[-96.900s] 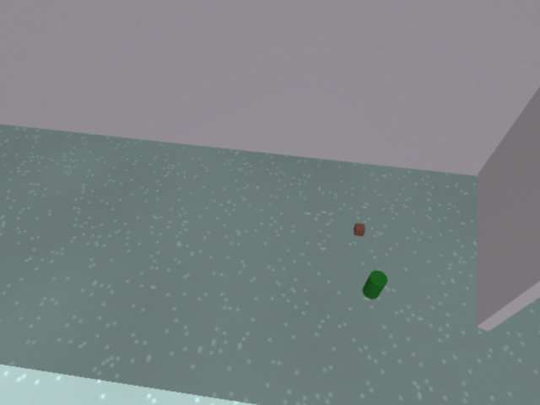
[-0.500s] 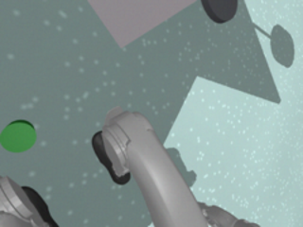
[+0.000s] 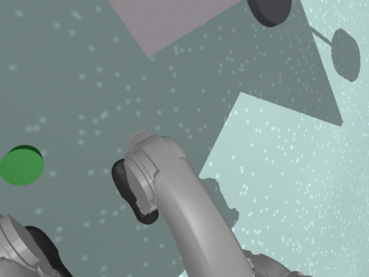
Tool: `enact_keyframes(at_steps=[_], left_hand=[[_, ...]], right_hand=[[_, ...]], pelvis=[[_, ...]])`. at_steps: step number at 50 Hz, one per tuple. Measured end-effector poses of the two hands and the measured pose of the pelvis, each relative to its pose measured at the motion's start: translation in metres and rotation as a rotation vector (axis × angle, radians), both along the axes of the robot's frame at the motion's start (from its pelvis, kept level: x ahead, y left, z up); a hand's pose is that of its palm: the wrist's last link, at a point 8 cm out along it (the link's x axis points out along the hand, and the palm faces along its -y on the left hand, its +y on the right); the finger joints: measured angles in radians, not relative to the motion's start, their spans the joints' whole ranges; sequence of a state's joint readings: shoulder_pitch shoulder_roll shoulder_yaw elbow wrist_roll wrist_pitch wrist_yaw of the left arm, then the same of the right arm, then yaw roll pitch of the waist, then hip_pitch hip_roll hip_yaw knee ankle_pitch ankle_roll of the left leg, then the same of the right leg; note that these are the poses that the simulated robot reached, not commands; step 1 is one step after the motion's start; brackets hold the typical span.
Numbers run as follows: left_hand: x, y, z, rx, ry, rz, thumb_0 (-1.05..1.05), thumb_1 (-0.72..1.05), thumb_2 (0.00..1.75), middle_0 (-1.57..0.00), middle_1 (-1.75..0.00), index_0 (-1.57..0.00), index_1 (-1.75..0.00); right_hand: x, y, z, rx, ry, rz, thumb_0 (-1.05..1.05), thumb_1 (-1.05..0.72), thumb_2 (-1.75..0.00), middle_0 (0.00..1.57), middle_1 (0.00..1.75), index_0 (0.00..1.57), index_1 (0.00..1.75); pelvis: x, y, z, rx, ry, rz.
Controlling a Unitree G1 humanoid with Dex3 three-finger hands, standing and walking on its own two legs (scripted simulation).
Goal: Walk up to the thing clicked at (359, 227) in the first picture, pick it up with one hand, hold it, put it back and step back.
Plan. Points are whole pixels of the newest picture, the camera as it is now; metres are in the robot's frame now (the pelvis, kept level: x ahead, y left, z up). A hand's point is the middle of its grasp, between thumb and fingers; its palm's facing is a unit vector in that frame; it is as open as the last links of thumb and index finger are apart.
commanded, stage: rest palm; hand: left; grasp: from above
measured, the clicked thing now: out of the picture +0.57 +0.31 -0.33
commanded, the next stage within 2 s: withdraw in 1.06 s
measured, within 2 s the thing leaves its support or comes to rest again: neither
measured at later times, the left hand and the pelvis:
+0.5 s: hand out of the picture +0.51 +0.29 -0.24, palm faces -0.02 -0.44 -0.90, open 14.3 cm; pelvis +0.00 +0.00 +0.00, yaw +0 degrees
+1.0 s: hand out of the picture +0.52 +0.28 -0.25, palm faces -0.02 -0.45 -0.89, open 14.3 cm; pelvis +0.00 +0.00 +0.00, yaw +0 degrees
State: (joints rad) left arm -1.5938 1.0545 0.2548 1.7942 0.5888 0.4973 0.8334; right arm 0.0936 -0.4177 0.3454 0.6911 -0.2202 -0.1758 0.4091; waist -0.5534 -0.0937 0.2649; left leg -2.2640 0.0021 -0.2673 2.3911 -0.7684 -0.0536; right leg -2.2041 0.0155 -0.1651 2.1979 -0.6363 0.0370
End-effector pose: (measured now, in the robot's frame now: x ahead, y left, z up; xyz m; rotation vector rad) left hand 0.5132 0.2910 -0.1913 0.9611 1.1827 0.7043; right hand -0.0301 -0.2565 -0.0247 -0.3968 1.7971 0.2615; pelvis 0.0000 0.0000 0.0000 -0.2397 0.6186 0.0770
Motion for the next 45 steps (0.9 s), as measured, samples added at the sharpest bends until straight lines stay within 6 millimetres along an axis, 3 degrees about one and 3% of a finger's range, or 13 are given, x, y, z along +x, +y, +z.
enact_keyframes(at_steps=[13, 26, 45], left_hand=[[0.001, -0.005, -0.001, -0.005, -0.01, 0.01, -0.01, -0.54, 0.97, -0.08, -1.05, -0.06, -1.05], [-0.007, 0.008, 0.005, 0.005, 0.001, 0.016, -0.01, -0.54, 0.97, -0.08, -1.04, -0.06, -1.05], [-0.001, 0.0, 0.0, -0.012, -0.002, -0.005, -0.01, -0.54, 0.98, -0.08, -1.04, -0.06, -1.05]], right_hand=[[0.006, -0.008, -0.006, 0.014, -0.007, 0.025, -0.01, -0.91, -0.9, 0.2, 0.3, 0.19, 0.3], [0.009, -0.004, -0.011, 0.01, -0.033, 0.028, -0.01, -0.91, -0.9, 0.19, 0.3, 0.19, 0.3], [0.0, 0.003, 0.002, -0.007, -0.004, -0.002, -0.01, -0.91, -0.9, 0.2, 0.3, 0.19, 0.3]], pelvis=[[-0.001, -0.002, -0.003, 0.007, -0.007, -0.005], [-0.003, 0.001, -0.003, 0.002, -0.012, -0.003], [0.0, 0.002, 0.0, -0.006, -0.005, 0.002]])
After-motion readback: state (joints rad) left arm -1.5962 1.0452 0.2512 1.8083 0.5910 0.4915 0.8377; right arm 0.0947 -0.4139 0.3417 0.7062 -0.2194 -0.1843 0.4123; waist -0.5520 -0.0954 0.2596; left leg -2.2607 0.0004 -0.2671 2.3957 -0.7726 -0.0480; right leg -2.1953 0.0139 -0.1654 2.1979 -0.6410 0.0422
